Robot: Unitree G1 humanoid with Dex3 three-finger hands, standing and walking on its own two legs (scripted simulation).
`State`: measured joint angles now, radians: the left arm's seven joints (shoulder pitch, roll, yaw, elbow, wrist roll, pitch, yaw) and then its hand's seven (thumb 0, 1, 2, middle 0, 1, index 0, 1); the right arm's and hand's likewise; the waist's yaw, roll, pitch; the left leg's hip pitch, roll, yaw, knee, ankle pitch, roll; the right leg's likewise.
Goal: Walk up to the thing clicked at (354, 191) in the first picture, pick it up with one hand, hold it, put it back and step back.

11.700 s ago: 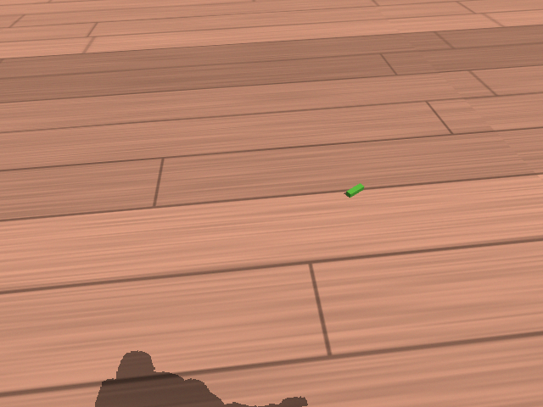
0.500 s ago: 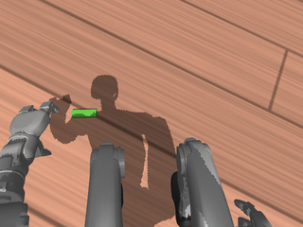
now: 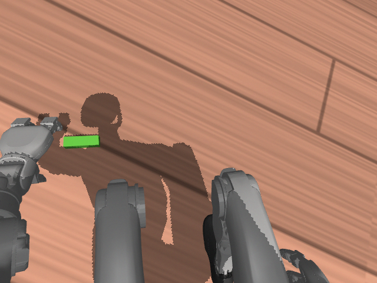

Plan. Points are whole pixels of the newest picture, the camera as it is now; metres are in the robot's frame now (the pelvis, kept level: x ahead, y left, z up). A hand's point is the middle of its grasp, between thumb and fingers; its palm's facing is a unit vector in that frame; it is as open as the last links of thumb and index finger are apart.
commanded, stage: rise first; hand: left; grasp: from above
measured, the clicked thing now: (82, 141) +0.48 +0.27 -0.33
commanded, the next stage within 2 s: none
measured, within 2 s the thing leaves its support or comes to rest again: neither
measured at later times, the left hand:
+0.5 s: hand (49, 151) +0.41 +0.31 -0.20, palm faces -0.47 -0.08 -0.88, open 12.2 cm
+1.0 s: hand (51, 147) +0.42 +0.31 -0.21, palm faces -0.46 -0.07 -0.89, open 11.9 cm
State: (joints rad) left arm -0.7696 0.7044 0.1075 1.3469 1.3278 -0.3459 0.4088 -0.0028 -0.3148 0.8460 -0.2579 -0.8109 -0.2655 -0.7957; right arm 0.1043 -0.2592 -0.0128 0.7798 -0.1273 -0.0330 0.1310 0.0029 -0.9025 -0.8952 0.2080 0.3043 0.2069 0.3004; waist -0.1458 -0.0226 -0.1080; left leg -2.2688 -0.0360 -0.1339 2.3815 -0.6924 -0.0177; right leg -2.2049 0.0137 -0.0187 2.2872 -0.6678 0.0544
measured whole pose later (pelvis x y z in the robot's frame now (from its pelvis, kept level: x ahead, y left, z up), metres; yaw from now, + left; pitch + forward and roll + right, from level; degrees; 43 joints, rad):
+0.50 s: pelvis +0.01 +0.00 -0.02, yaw +0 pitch +34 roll -8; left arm -0.81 0.73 0.15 1.41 1.32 -0.33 0.45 0.00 -0.20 0.74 -0.34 -0.77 -0.37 -0.74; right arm 0.10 -0.26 0.01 0.78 -0.17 -0.04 0.15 0.00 -0.91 -0.90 0.21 0.30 0.21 0.30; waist -0.18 -0.03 -0.07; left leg -2.31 -0.04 -0.15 2.44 -0.73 -0.04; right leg -2.26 0.02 -0.03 2.35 -0.69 0.07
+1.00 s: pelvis +0.01 +0.00 -0.02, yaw -1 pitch +33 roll -9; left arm -0.86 0.77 0.14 1.47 1.34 -0.33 0.48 0.00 -0.17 0.72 -0.41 -0.69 -0.41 -0.68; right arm 0.09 -0.27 0.05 0.78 -0.18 -0.04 0.15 0.00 -0.91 -0.89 0.21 0.30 0.21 0.30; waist -0.20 -0.04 -0.06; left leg -2.33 -0.04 -0.17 2.47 -0.72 -0.03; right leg -2.27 0.03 -0.04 2.36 -0.68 0.07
